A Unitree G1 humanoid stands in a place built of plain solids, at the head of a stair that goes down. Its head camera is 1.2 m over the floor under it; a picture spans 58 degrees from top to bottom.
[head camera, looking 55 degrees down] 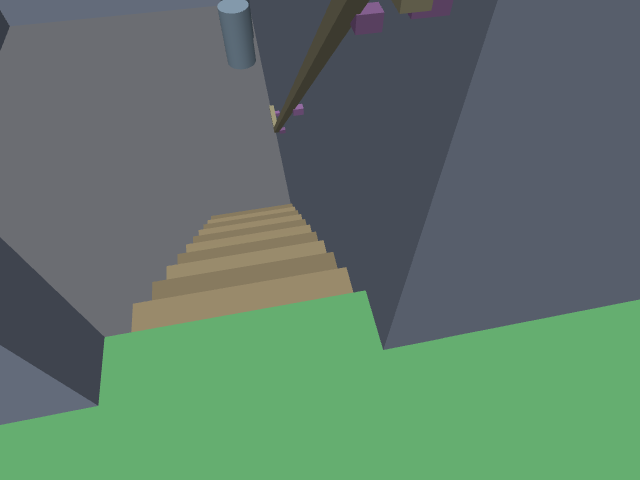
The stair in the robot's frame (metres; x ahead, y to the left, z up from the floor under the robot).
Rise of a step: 0.21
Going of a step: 0.21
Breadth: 0.79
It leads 11 degrees to the left of straight ahead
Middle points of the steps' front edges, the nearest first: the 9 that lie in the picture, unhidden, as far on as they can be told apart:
0.57 0.24 0.00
0.78 0.29 -0.20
0.99 0.33 -0.41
1.19 0.37 -0.61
1.40 0.41 -0.82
1.60 0.45 -1.03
1.81 0.49 -1.23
2.01 0.53 -1.44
2.22 0.57 -1.64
